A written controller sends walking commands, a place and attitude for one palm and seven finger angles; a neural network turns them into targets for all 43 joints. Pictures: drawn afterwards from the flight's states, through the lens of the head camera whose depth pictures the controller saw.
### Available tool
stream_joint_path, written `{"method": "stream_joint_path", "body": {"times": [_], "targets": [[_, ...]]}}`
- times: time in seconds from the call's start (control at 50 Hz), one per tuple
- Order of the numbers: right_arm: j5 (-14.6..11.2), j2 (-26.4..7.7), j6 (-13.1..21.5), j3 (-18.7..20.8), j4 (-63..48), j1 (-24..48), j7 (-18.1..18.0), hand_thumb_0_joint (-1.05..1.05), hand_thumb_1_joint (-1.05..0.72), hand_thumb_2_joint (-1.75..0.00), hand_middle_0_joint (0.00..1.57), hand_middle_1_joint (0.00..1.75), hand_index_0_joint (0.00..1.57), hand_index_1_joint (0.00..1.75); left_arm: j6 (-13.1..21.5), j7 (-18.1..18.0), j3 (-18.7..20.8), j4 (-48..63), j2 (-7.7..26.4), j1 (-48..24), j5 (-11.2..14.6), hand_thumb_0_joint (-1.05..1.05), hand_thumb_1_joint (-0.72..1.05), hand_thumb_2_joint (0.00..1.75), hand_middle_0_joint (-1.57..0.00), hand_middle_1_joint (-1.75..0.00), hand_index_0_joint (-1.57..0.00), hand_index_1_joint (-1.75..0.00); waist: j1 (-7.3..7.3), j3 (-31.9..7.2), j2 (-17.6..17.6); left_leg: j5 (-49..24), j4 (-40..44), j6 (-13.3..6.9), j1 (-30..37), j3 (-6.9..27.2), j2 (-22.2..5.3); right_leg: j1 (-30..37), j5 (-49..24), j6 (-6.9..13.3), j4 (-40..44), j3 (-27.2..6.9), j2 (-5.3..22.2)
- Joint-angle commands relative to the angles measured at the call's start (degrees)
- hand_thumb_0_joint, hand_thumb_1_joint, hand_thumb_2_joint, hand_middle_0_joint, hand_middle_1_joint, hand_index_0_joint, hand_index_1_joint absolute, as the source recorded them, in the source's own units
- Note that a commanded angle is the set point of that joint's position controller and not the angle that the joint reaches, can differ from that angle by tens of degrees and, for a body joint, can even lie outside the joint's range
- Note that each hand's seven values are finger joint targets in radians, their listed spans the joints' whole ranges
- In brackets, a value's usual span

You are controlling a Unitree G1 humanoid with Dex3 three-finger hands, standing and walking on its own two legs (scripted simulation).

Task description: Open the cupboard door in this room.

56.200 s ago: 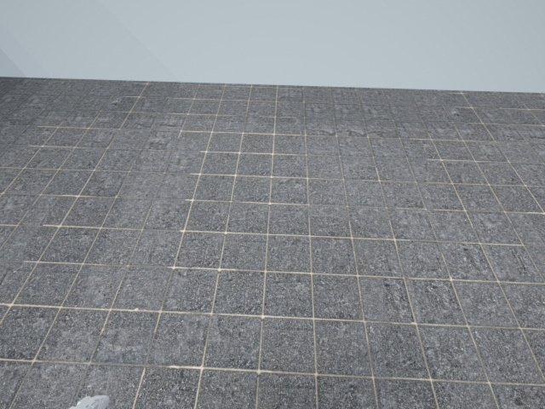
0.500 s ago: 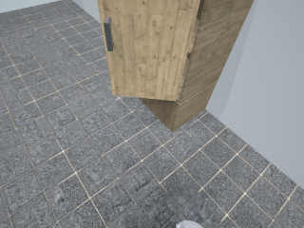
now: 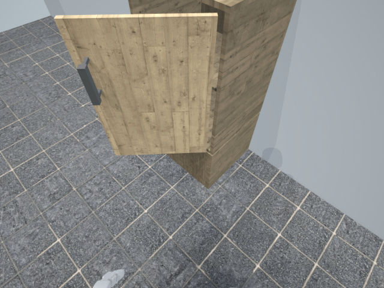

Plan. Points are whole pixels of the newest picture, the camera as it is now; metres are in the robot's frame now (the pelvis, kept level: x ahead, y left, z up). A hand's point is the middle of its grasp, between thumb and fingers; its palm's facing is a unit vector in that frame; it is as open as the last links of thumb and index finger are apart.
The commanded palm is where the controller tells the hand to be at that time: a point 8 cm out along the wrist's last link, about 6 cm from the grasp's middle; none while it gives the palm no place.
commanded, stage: come to a stop and stand still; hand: left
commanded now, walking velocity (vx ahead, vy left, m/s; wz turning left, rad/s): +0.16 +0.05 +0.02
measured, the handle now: (91, 81) +0.65 +0.31 +0.04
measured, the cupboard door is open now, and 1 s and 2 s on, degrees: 46 46 46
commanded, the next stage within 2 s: look again from close up in 1.00 s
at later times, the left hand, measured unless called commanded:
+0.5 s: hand out of the picture +0.09 +0.23 -0.17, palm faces +0.03 -0.98 -0.19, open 7.4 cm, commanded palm none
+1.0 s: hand out of the picture +0.07 +0.18 -0.17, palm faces +0.03 -0.98 -0.19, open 7.3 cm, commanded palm none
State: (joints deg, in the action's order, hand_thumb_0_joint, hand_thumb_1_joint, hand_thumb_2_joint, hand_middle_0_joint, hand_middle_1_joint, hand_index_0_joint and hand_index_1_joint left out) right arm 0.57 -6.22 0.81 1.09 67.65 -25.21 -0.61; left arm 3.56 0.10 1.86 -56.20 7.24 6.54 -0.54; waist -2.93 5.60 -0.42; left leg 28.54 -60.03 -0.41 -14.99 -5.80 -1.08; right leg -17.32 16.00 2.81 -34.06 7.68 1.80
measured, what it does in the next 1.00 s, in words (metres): steps on the spot: left foot, then right foot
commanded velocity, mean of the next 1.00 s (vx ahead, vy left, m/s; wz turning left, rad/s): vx -0.06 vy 0.01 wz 0.00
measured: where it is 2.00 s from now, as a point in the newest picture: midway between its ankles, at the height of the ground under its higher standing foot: outside the picture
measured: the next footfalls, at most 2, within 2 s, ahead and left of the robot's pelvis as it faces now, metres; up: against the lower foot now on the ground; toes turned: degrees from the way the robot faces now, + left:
left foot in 0.24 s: +0.18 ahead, +0.14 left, +0.00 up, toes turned +5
right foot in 0.66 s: +0.06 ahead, -0.12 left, +0.00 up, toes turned -5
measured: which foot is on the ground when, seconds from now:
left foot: up 0.00-0.22, down 0.24-0.68, up 0.70-0.88, down 0.90-1.00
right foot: down 0.00-0.30, up 0.32-0.64, down 0.66-1.00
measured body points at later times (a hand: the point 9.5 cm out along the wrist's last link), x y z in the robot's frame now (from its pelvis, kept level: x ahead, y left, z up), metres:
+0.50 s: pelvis +0.07 +0.04 +0.01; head +0.11 +0.06 +0.45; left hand +0.09 +0.28 -0.16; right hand +0.18 -0.19 -0.13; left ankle +0.14 +0.14 -0.73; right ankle +0.00 -0.09 -0.67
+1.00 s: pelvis +0.06 +0.00 +0.01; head +0.08 +0.01 +0.46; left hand +0.07 +0.23 -0.16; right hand +0.03 -0.23 -0.15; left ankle +0.06 +0.12 -0.73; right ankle +0.02 -0.11 -0.73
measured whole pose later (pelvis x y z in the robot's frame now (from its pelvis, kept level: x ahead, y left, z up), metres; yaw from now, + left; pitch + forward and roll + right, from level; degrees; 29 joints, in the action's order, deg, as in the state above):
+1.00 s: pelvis +0.06 +0.00 +0.01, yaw -1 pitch -1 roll +1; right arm 0.7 -9.6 -1.1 1.5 65.6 -16.6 -1.5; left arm -0.6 -1.7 1.6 -63.0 9.5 13.7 -0.1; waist 0.3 3.8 1.8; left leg 14.9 -27.7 -0.3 -11.8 -2.6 -0.2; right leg -9.2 18.4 -0.6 -28.8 3.5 2.6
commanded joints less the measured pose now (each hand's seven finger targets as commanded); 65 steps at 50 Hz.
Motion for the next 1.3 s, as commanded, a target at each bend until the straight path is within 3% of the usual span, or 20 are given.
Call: {"method": "stream_joint_path", "body": {"times": [0.0,0.16,0.22,0.26,0.34,0.46,0.58,0.6,0.62,0.66,0.72,0.82,0.86,0.94,1.04,1.06,1.1,1.12,1.18,1.28], "targets": [[0.49,-3.02,0.66,1.41,-6.17,2.95,-0.03,0.0,-0.9,-0.9,0.2,0.3,0.2,0.3,0.44,-1.66,1.59,-1.2,6.93,9.15,-0.19,0.0,0.9,0.9,-0.2,-0.3,-0.2,-0.3,2.44,-4.19,6.2,-6.63,-2.24,1.73,-13.83,5.2,-5.26,8.09,-25.29,7.35,19.2,-12.05,16.46],[0.46,-2.87,0.21,0.71,-5.92,5.7,0.11,0.0,-0.9,-0.9,0.2,0.3,0.2,0.3,-0.48,-1.52,1.21,-3.13,8.26,7.38,-0.19,0.0,0.9,0.9,-0.2,-0.3,-0.2,-0.3,1.3,-4.5,7.78,-19.75,29.22,3.17,1.93,1.03,-0.67,3.95,-25.88,3.29,13.26,-5.45,10.2],[0.53,-10.77,0.73,1.65,-6.14,4.87,-0.7,0.0,-0.9,-0.9,0.2,0.3,0.2,0.3,-2.16,-2.44,0.14,-3.69,6.02,11.37,0.22,0.0,0.9,0.9,-0.2,-0.3,-0.2,-0.3,1.95,-8.0,-5.42,-52.15,33.43,-2.0,9.5,10.3,-12.04,2.11,-5.14,-2.62,6.09,-3.05,4.02],[0.19,-12.85,-0.03,1.84,-6.94,9.06,-1.68,0.0,-0.9,-0.9,0.2,0.3,0.2,0.3,-3.92,-2.51,-0.18,-4.61,5.74,12.96,0.23,0.0,0.9,0.9,-0.2,-0.3,-0.2,-0.3,2.81,-5.52,-11.79,-50.36,37.7,-5.81,3.95,13.92,-15.51,4.03,6.86,-4.22,2.51,-1.85,2.23],[0.51,-15.45,-0.99,3.16,-9.02,9.87,-3.14,0.0,-0.9,-0.9,0.2,0.3,0.2,0.3,-5.69,-1.97,0.68,-3.07,8.32,11.87,0.01,0.0,0.9,0.9,-0.2,-0.3,-0.2,-0.3,1.42,-8.62,-10.38,-61.55,38.29,-10.96,8.68,16.23,-20.07,-2.95,18.06,-4.1,-16.56,-6.52,1.75],[0.84,-15.76,-1.8,4.26,-11.93,14.07,-2.86,0.0,-0.9,-0.9,0.2,0.3,0.2,0.3,-6.71,-1.38,2.19,0.32,7.25,10.18,-0.32,0.0,0.9,0.9,-0.2,-0.3,-0.2,-0.3,1.99,-11.31,-6.86,-43.19,39.13,-10.75,6.35,12.69,-19.1,-6.81,14.74,-4.69,-25.03,-8.03,0.62],[0.97,-13.74,-2.38,4.19,-11.88,16.32,-1.12,0.0,-0.9,-0.9,0.2,0.3,0.2,0.3,-5.26,-1.03,1.51,-1.46,5.32,15.37,-0.53,0.0,0.9,0.9,-0.2,-0.3,-0.2,-0.3,4.52,-9.37,-6.36,-6.8,41.53,-4.95,-5.84,10.84,-12.56,10.65,3.54,-3.24,3.86,-1.85,-0.92],[0.62,-11.71,-2.59,3.94,-11.94,16.23,-0.73,0.0,-0.9,-0.9,0.2,0.3,0.2,0.3,-4.84,-1.3,1.64,-2.24,7.21,17.29,-0.79,0.0,0.9,0.9,-0.2,-0.3,-0.2,-0.3,5.23,-7.62,-1.23,-1.01,37.7,-1.98,-10.25,8.08,-8.18,13.9,4.03,-2.68,12.14,-5.49,1.75],[0.04,-7.66,-3.09,3.18,-12.62,16.58,-0.19,0.0,-0.9,-0.9,0.2,0.3,0.2,0.3,-4.24,-1.69,1.77,-1.79,10.73,15.91,-1.19,0.0,0.9,0.9,-0.2,-0.3,-0.2,-0.3,4.6,-4.03,10.29,0.88,29.78,1.7,-12.87,3.61,-2.15,7.98,18.71,1.11,22.01,-19.59,11.98],[0.65,-8.15,-3.49,2.96,-13.24,17.91,0.92,0.0,-0.9,-0.9,0.2,0.3,0.2,0.3,-3.65,-1.88,1.53,1.13,14.14,7.45,-1.05,0.0,0.9,0.9,-0.2,-0.3,-0.2,-0.3,3.79,1.39,13.14,-3.96,18.54,1.67,-7.03,4.28,-0.54,-8.27,27.74,4.98,29.74,-26.15,18.26],[0.85,-7.98,-2.76,2.66,-9.63,12.5,0.95,0.0,-0.9,-0.9,0.2,0.3,0.2,0.3,-2.6,-1.68,0.93,0.43,11.32,4.83,-0.63,0.0,0.9,0.9,-0.2,-0.3,-0.2,-0.3,2.13,2.38,12.37,-9.18,18.71,1.5,-5.82,4.45,-0.81,-2.57,8.97,3.74,23.92,-17.71,13.32],[0.38,-7.22,-1.32,1.71,-7.68,10.36,0.04,0.0,-0.9,-0.9,0.2,0.3,0.2,0.3,-1.84,-1.86,1.45,-2.82,11.73,9.57,-0.28,0.0,0.9,0.9,-0.2,-0.3,-0.2,-0.3,3.83,-2.01,7.25,-11.49,31.63,2.48,-2.25,3.35,-0.01,9.27,-19.35,3.93,14.49,-14.92,13.86],[0.23,-8.1,-0.43,1.41,-6.07,7.76,-0.55,0.0,-0.9,-0.9,0.2,0.3,0.2,0.3,-1.91,-2.02,1.36,-3.86,10.76,9.92,0.28,0.0,0.9,0.9,-0.2,-0.3,-0.2,-0.3,3.62,-6.04,4.13,-27.27,36.85,1.49,4.46,5.2,-2.27,10.17,-25.51,1.27,9.09,-11.35,10.21],[0.11,-9.67,-0.64,1.51,-4.86,7.41,-1.67,0.0,-0.9,-0.9,0.2,0.3,0.2,0.3,-3.4,-2.53,0.84,-4.28,9.01,9.36,0.37,0.0,0.9,0.9,-0.2,-0.3,-0.2,-0.3,3.77,-6.59,-3.93,-38.6,34.64,-0.68,6.71,7.83,-5.84,8.38,-17.08,-0.97,7.96,-8.21,6.54],[0.09,-9.2,-0.88,1.15,-4.76,8.23,-1.74,0.0,-0.9,-0.9,0.2,0.3,0.2,0.3,-4.03,-2.29,0.22,-5.56,7.6,9.25,0.16,0.0,0.9,0.9,-0.2,-0.3,-0.2,-0.3,3.88,-3.07,-1.13,-25.52,38.74,-0.97,2.59,9.12,-5.48,8.73,-6.02,-1.59,11.72,-8.01,5.02],[-0.47,-9.92,0.54,0.51,-9.62,13.68,-0.82,0.0,-0.9,-0.9,0.2,0.3,0.2,0.3,-2.14,-4.58,-0.67,-6.6,7.97,15.38,-0.68,0.0,0.9,0.9,-0.2,-0.3,-0.2,-0.3,5.63,-2.21,-4.25,-31.44,26.81,0.29,2.63,6.09,-5.1,5.08,-23.81,-1.05,11.93,-12.36,7.8],[0.34,-7.96,0.93,0.37,-11.2,6.06,-0.57,0.0,-0.9,-0.9,0.2,0.3,0.2,0.3,-0.73,-4.19,0.12,-2.98,10.82,12.6,-0.79,0.0,0.9,0.9,-0.2,-0.3,-0.2,-0.3,1.5,-11.89,-0.49,-31.87,28.91,0.11,3.03,5.82,-3.86,12.55,-40.23,0.19,2.85,-10.42,9.09],[0.26,-8.96,0.92,0.62,-11.22,5.34,-0.8,0.0,-0.9,-0.9,0.2,0.3,0.2,0.3,-1.07,-4.06,0.05,-2.43,9.76,12.4,-0.47,0.0,0.9,0.9,-0.2,-0.3,-0.2,-0.3,2.04,-15.66,0.81,-38.42,28.68,-0.6,4.85,6.87,-4.71,13.76,-35.2,-0.14,0.88,-8.5,7.73],[0.23,-9.79,0.41,0.82,-12.77,8.17,-0.99,0.0,-0.9,-0.9,0.2,0.3,0.2,0.3,-2.56,-3.63,-0.52,-1.06,8.07,11.62,-0.77,0.0,0.9,0.9,-0.2,-0.3,-0.2,-0.3,2.83,-7.44,-0.22,-36.7,31.17,-1.8,3.08,8.7,-5.88,6.56,-12.7,-0.98,4.11,-7.49,4.63],[0.56,-10.61,-0.19,0.97,-14.85,10.43,-0.33,0.0,-0.9,-0.9,0.2,0.3,0.2,0.3,-3.6,-2.68,-0.78,0.66,8.61,11.37,-1.01,0.0,0.9,0.9,-0.2,-0.3,-0.2,-0.3,2.99,2.08,-1.39,-7.9,39.87,-2.14,-5.48,11.18,-4.62,1.77,3.9,-1.21,8.16,-8.15,3.08]]}}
